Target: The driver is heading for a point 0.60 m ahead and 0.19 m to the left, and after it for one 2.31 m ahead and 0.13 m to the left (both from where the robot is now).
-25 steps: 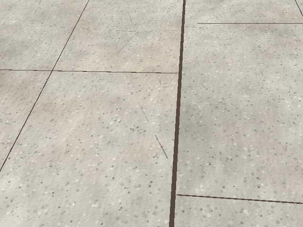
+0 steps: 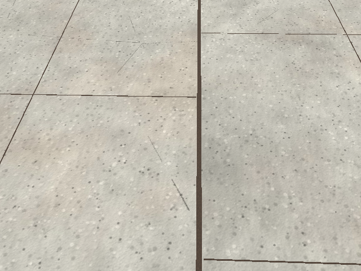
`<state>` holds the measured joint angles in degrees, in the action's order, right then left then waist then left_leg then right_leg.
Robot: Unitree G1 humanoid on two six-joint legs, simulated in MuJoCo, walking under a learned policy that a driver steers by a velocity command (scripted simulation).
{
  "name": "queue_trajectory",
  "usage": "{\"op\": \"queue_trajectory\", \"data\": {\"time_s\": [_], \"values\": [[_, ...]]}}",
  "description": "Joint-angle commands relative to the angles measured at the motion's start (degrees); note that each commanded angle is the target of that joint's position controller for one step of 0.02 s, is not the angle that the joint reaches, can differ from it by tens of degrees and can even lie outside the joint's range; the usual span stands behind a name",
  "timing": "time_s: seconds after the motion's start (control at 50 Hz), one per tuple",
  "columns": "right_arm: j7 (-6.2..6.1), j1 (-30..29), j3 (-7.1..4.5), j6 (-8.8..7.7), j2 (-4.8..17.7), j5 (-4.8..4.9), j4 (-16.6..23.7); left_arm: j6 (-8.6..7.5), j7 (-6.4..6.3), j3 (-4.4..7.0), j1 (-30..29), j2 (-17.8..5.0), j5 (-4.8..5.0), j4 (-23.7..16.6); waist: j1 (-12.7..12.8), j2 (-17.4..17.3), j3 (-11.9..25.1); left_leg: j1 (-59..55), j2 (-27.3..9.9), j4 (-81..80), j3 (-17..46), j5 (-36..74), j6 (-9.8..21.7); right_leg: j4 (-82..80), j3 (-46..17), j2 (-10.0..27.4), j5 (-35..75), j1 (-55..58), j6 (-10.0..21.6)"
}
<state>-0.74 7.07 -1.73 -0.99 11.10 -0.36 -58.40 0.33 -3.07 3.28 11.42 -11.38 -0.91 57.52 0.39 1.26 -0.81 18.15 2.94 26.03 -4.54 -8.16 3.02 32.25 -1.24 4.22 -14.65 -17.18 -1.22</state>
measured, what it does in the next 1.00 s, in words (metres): walks ahead: right foot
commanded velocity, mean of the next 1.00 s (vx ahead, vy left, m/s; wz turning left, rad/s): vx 0.35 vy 0.00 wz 0.17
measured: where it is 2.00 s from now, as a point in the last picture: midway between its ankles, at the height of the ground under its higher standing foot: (143, 186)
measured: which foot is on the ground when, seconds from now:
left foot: down 0.00-0.80, up 0.82-1.00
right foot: down 0.00-0.36, up 0.38-0.78, down 0.80-1.00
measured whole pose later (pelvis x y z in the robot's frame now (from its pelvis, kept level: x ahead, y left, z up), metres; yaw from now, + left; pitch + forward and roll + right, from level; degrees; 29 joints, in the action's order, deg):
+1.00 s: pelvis +0.39 -0.03 +0.01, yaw +13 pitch +0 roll -2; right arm -1.2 13.8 -5.2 -2.5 15.9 2.2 -52.7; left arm -6.5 0.9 4.0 11.0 -13.8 -0.6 54.4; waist 0.7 -2.3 -2.2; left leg 32.7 -5.6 67.1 2.2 -17.5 3.4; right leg 21.0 8.2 -0.4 -8.7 -12.8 2.1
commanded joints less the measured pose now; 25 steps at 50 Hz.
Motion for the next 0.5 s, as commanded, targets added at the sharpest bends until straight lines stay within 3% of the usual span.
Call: {"op": "queue_trajectory", "data": {"time_s": [0.02,0.06,0.1,0.16,0.22,0.24,0.26,0.28,0.32,0.34,0.36,0.38,0.4,0.42,0.44,0.46,0.5], "values": [[-0.76,-0.83,-1.30,-0.02,6.74,0.24,2.59,0.29,-0.06,1.83,5.89,-8.94,0.41,0.57,-0.20,3.23,-4.15,3.40,-5.21,-10.56,6.42,-18.91,-0.55,-9.16,-0.99,0.92,-9.36,0.14,4.00],[-1.26,-0.16,-1.26,0.08,6.48,-0.04,2.06,-0.91,0.07,1.23,3.82,-5.68,0.14,0.93,-0.67,5.26,-3.78,-2.79,-4.79,-6.26,5.46,-12.23,-0.36,-12.14,-1.16,0.66,-9.73,-3.34,2.61],[-1.42,1.65,-1.35,0.19,6.47,-0.05,0.86,-1.80,0.21,1.34,3.96,-5.07,0.38,1.38,-0.77,4.18,-1.39,-3.97,-3.93,-3.92,4.24,-12.48,0.49,-11.71,-0.77,0.04,-9.66,-1.28,2.08],[-1.25,1.54,-1.98,-0.22,7.13,1.05,0.72,-2.27,0.07,2.12,6.36,-7.00,1.55,1.32,0.37,2.86,-2.49,1.33,-3.00,0.16,3.23,-26.03,2.07,-11.57,-3.14,1.00,-23.03,-0.86,5.69],[-0.30,-1.17,-1.79,-2.38,4.56,1.40,2.01,-3.84,0.31,3.01,11.33,-9.54,2.43,2.37,2.22,8.07,-4.28,9.49,-1.49,10.43,0.34,-17.62,1.43,-18.12,-16.25,9.63,-27.18,5.50,11.28],[0.18,-1.17,-1.72,-3.05,4.05,1.54,2.30,-4.30,0.39,3.34,11.08,-10.54,2.51,2.41,1.88,9.92,-5.03,11.02,-2.29,13.58,0.85,-14.34,2.00,-19.43,-20.86,13.13,-25.49,6.57,13.22],[0.60,-0.56,-1.73,-3.58,4.10,1.70,2.34,-4.75,0.53,3.24,10.13,-10.08,2.51,2.06,1.13,9.38,-5.25,10.90,-3.40,14.03,1.93,-13.89,2.71,-19.05,-21.96,14.42,-22.12,6.35,13.70],[0.85,0.78,-1.81,-3.97,4.21,1.90,2.02,-5.06,0.79,3.05,8.48,-9.42,2.61,1.54,-0.15,8.08,-5.06,8.61,-3.55,11.65,1.86,-14.22,3.30,-17.70,-20.08,13.71,-18.26,5.68,12.89],[0.80,8.39,-2.46,-4.19,4.96,2.18,-1.03,-4.95,1.40,2.94,3.46,-9.34,2.90,-0.02,-4.51,5.77,-3.38,-6.90,-2.08,2.82,0.82,-11.01,3.82,-13.10,-11.89,8.47,-10.83,-2.25,9.46],[0.63,14.35,-3.43,-4.14,7.44,2.00,-3.04,-5.05,1.54,2.60,0.42,-8.28,2.69,-1.37,-6.98,1.46,-1.87,-15.84,-5.27,-0.66,6.55,-9.94,4.74,-4.28,-6.07,4.46,-3.23,-8.55,6.84],[0.49,21.18,-5.14,-4.02,13.43,2.13,-4.67,-5.79,1.55,1.70,-0.43,-4.33,2.51,-3.39,-8.21,-14.45,0.14,-26.25,-15.63,-9.73,25.25,-15.73,9.96,15.25,4.76,-3.65,-1.91,-20.49,2.34],[1.22,25.20,-4.74,-4.55,13.92,1.43,-5.18,-6.68,1.45,1.70,-2.29,-5.01,2.31,-4.80,-9.55,-18.59,0.98,-30.21,-24.54,-15.52,42.93,-13.90,15.43,29.78,1.28,-5.88,-15.58,-30.10,2.02],[1.17,21.17,-3.17,-5.10,10.17,0.70,-4.20,-7.20,1.96,2.14,-1.67,-6.36,3.14,-4.47,-6.29,-11.11,-1.14,-29.31,-25.09,-13.71,39.98,-12.42,14.76,38.15,-2.92,-1.92,-13.95,-34.76,3.76],[1.34,17.84,-2.43,-5.41,8.03,0.56,-2.80,-7.42,2.52,1.95,-0.49,-5.98,3.54,-3.70,-4.46,-7.65,-1.56,-27.87,-22.67,-13.31,33.45,-9.56,12.70,40.04,-3.04,0.19,-8.64,-35.47,5.22],[1.64,15.66,-2.15,-5.52,8.21,0.61,-2.00,-7.52,2.66,2.01,-0.75,-5.71,3.32,-3.51,-3.32,-5.01,-2.48,-26.02,-20.98,-14.03,28.35,-6.28,11.02,38.31,-2.32,1.90,-3.64,-35.85,5.86],[1.74,14.39,-1.60,-5.37,7.32,0.66,-1.53,-7.40,2.69,2.35,-1.69,-6.23,2.78,-3.60,-2.63,-4.10,-3.02,-23.84,-19.34,-14.53,23.60,0.76,9.39,35.05,-1.94,3.35,-0.02,-34.15,5.90],[1.37,16.15,-0.92,-4.56,6.11,0.34,-1.94,-6.78,3.11,2.31,-2.30,-5.08,2.43,-3.85,-2.27,-5.52,-2.52,-21.01,-16.56,-15.57,16.96,9.51,8.14,30.00,0.06,3.59,3.32,-30.02,4.69]]}}
Keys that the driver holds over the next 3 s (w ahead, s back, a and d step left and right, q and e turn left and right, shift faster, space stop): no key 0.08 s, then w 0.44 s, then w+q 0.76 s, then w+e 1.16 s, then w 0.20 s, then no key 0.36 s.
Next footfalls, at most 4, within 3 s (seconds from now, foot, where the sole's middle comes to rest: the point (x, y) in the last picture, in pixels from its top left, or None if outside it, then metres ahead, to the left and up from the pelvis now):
0.80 right None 0.48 -0.13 -0.77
1.34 left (136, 232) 0.66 0.22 -0.77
1.90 right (160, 155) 1.04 0.14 -0.77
2.34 left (120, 115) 1.31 0.36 -0.77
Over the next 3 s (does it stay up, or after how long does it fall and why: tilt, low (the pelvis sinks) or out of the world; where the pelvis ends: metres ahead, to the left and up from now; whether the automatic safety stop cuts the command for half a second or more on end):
stays up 1.40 0.18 0.00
